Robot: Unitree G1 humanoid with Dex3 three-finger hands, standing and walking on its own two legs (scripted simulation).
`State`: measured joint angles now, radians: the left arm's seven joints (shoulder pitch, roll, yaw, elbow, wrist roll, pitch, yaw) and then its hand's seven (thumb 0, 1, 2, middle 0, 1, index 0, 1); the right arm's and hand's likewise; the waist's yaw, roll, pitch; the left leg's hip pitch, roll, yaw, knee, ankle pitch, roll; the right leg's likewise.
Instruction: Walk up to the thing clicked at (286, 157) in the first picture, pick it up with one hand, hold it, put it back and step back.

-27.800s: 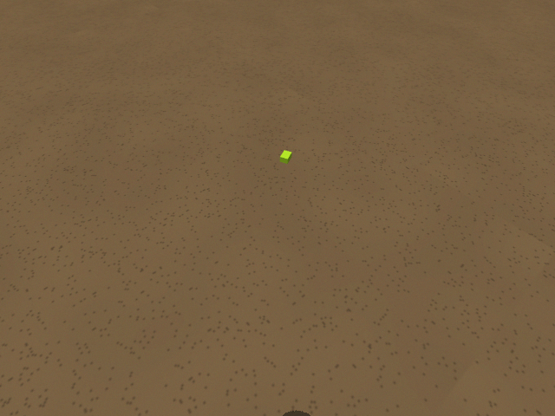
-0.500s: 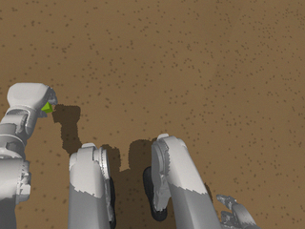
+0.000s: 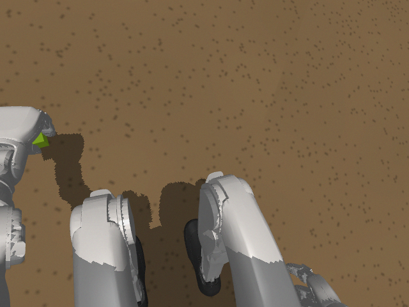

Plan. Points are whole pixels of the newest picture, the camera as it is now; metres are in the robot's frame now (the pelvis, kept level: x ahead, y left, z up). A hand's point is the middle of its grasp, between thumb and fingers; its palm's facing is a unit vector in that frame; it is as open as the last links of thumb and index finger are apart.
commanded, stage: lower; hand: left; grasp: from above
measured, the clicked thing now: (27, 137) +0.45 +0.30 -0.23
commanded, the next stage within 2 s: rest in 0.40 s
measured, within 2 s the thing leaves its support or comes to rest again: rests again in 0.92 s
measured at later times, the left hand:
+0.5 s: hand (39, 147) +0.43 +0.29 -0.24, palm faces -0.48 -0.05 -0.88, open 5.3 cm
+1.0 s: hand (47, 148) +0.44 +0.29 -0.29, palm faces -0.50 -0.08 -0.87, open 5.2 cm
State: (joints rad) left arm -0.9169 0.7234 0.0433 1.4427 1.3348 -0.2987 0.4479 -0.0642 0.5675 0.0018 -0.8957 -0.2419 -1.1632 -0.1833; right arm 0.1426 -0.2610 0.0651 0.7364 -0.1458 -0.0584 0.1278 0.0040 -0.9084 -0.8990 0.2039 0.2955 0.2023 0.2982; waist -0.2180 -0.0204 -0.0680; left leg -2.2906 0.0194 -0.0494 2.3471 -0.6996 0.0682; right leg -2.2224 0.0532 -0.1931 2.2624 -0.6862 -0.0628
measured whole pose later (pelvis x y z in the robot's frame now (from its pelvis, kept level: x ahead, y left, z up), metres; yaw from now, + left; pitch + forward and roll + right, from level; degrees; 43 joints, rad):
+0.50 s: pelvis +0.00 +0.00 -0.03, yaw -3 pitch +33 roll -10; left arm -0.93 0.81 0.08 1.54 1.39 -0.35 0.53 -0.07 0.56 0.00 -0.93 -0.21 -1.19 -0.16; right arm 0.12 -0.28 0.12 0.72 -0.18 -0.08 0.15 0.00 -0.91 -0.90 0.20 0.30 0.20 0.30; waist -0.26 -0.06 0.00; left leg -2.36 0.03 -0.09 2.47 -0.71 0.07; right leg -2.27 0.05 -0.24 2.36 -0.67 -0.07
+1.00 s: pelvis +0.00 +0.00 -0.05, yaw -5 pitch +30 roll -12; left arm -0.92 0.91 0.15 1.60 1.39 -0.35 0.58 -0.07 0.56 0.00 -0.92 -0.22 -1.19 -0.17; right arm 0.12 -0.29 0.19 0.70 -0.23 -0.15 0.20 0.00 -0.91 -0.90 0.20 0.30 0.20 0.30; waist -0.30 -0.11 0.09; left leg -2.37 0.04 -0.14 2.55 -0.74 0.07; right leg -2.27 0.06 -0.30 2.40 -0.68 -0.07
